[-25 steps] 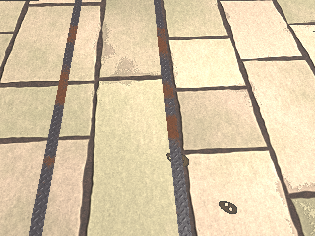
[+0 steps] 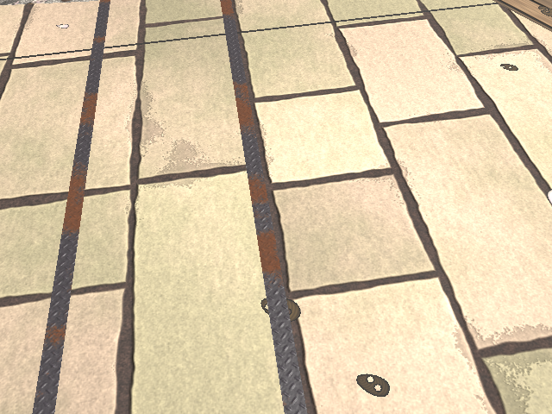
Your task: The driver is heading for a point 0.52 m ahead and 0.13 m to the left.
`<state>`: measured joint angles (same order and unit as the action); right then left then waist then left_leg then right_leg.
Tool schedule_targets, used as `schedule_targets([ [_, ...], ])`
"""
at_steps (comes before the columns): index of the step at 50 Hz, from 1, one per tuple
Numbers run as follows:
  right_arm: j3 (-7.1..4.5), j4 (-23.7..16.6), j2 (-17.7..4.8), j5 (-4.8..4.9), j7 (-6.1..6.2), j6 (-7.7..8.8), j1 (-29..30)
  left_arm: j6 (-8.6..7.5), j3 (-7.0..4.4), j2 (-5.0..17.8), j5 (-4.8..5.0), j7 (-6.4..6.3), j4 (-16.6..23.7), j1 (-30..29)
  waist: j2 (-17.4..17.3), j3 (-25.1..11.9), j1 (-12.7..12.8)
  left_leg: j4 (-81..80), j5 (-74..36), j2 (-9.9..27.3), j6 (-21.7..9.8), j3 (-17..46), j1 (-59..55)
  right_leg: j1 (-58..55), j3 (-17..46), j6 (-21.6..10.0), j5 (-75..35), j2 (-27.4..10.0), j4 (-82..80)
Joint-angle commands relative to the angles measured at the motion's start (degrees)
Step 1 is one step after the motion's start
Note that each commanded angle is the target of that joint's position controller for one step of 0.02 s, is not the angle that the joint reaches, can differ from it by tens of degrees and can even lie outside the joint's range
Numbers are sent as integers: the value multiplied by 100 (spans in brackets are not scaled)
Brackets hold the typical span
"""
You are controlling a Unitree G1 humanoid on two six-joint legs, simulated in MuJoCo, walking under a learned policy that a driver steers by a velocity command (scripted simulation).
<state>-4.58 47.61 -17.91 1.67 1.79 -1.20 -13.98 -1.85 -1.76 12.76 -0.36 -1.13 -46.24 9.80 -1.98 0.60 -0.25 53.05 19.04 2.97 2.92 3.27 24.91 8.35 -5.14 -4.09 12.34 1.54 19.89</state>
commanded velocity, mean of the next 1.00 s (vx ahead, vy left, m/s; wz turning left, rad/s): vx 0.39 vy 0.00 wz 0.19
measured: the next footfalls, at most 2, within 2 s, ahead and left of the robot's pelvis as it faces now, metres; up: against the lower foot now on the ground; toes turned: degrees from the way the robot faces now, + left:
left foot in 0.38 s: +0.22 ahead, +0.22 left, +0.00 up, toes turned +17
right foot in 0.90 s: +0.60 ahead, +0.13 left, +0.00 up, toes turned +11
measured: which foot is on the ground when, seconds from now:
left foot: up 0.00-0.36, down 0.38-0.90, up 0.92-1.00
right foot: down 0.00-0.38, up 0.40-0.88, down 0.90-1.00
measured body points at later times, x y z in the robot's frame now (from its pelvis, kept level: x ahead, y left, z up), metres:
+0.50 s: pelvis +0.17 +0.12 -0.02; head +0.20 +0.15 +0.43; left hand +0.18 +0.43 -0.14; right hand +0.37 -0.11 -0.11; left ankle +0.18 +0.21 -0.75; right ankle +0.11 -0.05 -0.65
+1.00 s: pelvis +0.44 +0.18 -0.02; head +0.48 +0.19 +0.42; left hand +0.55 +0.46 -0.13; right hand +0.56 -0.08 -0.15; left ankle +0.25 +0.26 -0.65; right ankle +0.56 +0.12 -0.75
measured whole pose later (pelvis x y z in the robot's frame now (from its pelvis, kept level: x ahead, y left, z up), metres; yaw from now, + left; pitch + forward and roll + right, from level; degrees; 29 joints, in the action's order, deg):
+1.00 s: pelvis +0.44 +0.18 -0.02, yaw +12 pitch +2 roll -1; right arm -1.9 46.4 -16.9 0.9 0.4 2.6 -16.4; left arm -4.5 -1.8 15.4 -0.4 2.1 -43.1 5.3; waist -0.4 3.7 -0.5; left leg 68.6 32.3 -2.5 1.7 3.4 16.6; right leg 26.2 -3.1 -4.7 5.0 3.2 29.0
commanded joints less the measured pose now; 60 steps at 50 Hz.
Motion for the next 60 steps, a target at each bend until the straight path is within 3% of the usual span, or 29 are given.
schedule_targets([
  [1,-139,-501,-514,-7,-14,210,531,-179,-365,1132,36,-63,108,255,667,267,337,-105,-271,257,-78,350,1674,-1180,1802,-798,1342,-1995,-1479],
  [9,2,-769,-151,-7,-255,304,890,-256,-495,1300,36,8,-28,406,612,409,429,-896,-943,482,-128,-179,1517,-948,469,-707,371,-1908,-1565],
  [14,73,-1077,-166,10,-422,276,1226,-197,-582,1502,149,115,-107,606,610,535,471,-1413,-719,390,-447,-552,1123,-989,-93,-573,-18,-1996,-1277],
  [16,34,-1137,-280,5,-456,249,1075,-154,-610,1617,209,131,-92,521,643,441,276,-1552,-456,199,-659,-759,696,-1007,-268,-453,-755,-2039,-849],
  [17,-38,-1063,-387,-9,-456,237,674,-131,-615,1666,243,124,-52,353,641,201,-30,-1771,-504,-54,-790,-976,2,-843,-518,-317,-1802,-1932,-198],
  [18,-205,-849,-644,-3,-430,223,-95,-115,-576,1579,256,123,-32,309,482,-277,-454,-2011,-680,-408,-968,-1144,-1232,-459,-872,-124,-2908,-1670,1036],
  [19,-453,-521,-1111,55,-340,174,-1247,-135,-465,1327,133,113,33,407,74,-905,-934,-2041,-627,-414,-1222,-709,-2930,564,-1025,188,-2517,-1363,2732],
  [20,-586,-542,-1903,86,-254,187,-1377,-226,-231,580,-121,112,435,519,-1704,-1044,-537,-2887,608,1147,-2125,2559,-4200,3012,-818,671,1678,-413,4974],
  [21,-416,-868,-1574,9,-330,361,-1205,-441,-249,939,77,139,512,228,-917,-1722,-656,-3914,1533,1753,-2558,4530,-4437,3693,794,614,2233,-94,5798],
  [22,-290,-840,-1170,-39,-380,469,-973,-554,-350,1335,340,186,659,-214,-543,-996,-685,-4083,1053,1718,-2325,3820,-4120,4257,886,461,1655,-364,5852],
  [23,-232,-860,-976,-43,-384,522,-759,-632,-325,1307,304,180,645,-175,-400,-629,-485,-3946,425,1471,-2143,3071,-3545,4117,878,307,1158,-620,5462],
  [24,-152,-920,-718,-69,-362,518,-323,-643,-336,1293,159,150,491,12,-116,-444,-229,-3882,-245,1273,-1936,2370,-2922,3728,880,293,721,-874,4997],
  [25,-68,-1035,-507,-157,-330,530,-14,-587,-359,1301,107,163,373,192,-241,-355,-34,-3973,-923,1080,-1815,1859,-2437,3270,915,283,388,-1041,4650],
  [26,-42,-1080,-465,-204,-307,549,110,-503,-361,1273,104,196,281,318,-317,-326,53,-4100,-1450,1001,-1780,1566,-2165,2982,867,313,180,-1073,4523],
  [30,-60,-895,-624,-181,-223,666,-92,-278,-278,961,82,219,272,123,-79,-30,39,-4405,-2865,795,-1654,492,-1890,3130,688,528,-703,-1022,3764],
  [33,-26,-793,-600,-211,-164,672,-175,-306,-208,804,129,273,405,-316,-127,185,-135,-4584,-2689,530,-1352,-183,-1815,3005,590,515,-1792,-843,2565],
  [37,-56,-570,-703,-209,-123,682,-475,-348,-126,667,188,387,646,-953,-57,506,-416,-4798,-2452,736,-1194,-528,-2176,2952,522,366,-2368,-573,1497],
  [39,-48,-442,-678,-164,-92,594,-578,-391,-100,620,92,468,796,-1194,38,600,-426,-4433,-3423,810,-1165,-595,-2542,3000,400,270,-2165,-436,1076],
  [42,-79,-410,-825,-150,0,446,-521,-453,-170,787,1,563,765,-754,-288,62,-110,-3464,-5614,906,-1042,-508,-3134,2385,189,48,-1518,-42,926],
  [44,-71,-450,-881,-167,26,358,-295,-466,-334,1146,-11,489,439,434,-354,-651,542,-1874,-6465,640,-805,-623,-3162,1016,87,-194,-1797,237,556],
  [45,13,-544,-727,-246,11,394,-356,-449,-395,1465,-77,392,356,1029,28,-1337,773,-506,-4994,386,-565,-674,-2149,-666,758,-522,-3863,-469,808],
  [46,223,-573,-16,-342,-104,481,-1306,-391,-395,1826,-226,321,302,1189,1585,-2305,204,2069,802,-627,-65,-522,116,-3040,2998,-1838,-6423,-2342,1453],
  [47,176,-239,-427,-120,-171,537,-1480,-346,-303,1305,-106,311,288,1432,1061,-3362,558,2972,2172,-858,20,748,548,-3570,3944,-2304,-6108,-2619,1154],
  [48,72,-421,-815,89,-196,536,-784,-278,-303,1276,1,288,419,927,696,-2564,650,2856,1878,-472,-40,848,863,-2837,3103,-1954,-5214,-2310,843],
  [50,93,-605,-688,-74,-100,424,-13,-212,-150,844,67,226,501,55,5,-997,309,1884,1256,8,-19,307,903,-824,2206,-1418,-3976,-1787,254],
  [51,78,-595,-622,-131,-57,310,-143,-201,-116,759,5,214,469,-116,121,-732,41,1406,1051,156,-1,264,369,18,1931,-1302,-3575,-1596,-9],
  [54,207,-414,-158,-168,35,113,-693,-178,-164,865,-133,248,397,-530,753,-560,-286,-101,893,127,168,-72,-761,1263,1237,-1203,-3522,-1243,-339],
  [56,212,-366,-191,-186,77,79,-664,-158,-201,943,-123,228,305,-472,783,-896,-197,-756,70,153,149,-97,-1076,1114,1176,-1129,-3108,-1270,-347],
  [60,141,-324,-271,-238,71,10,-356,-17,-139,860,-56,192,179,-632,750,-653,-188,-1832,-998,26,-36,-261,-1692,1546,1155,-666,385,-1031,-443],
])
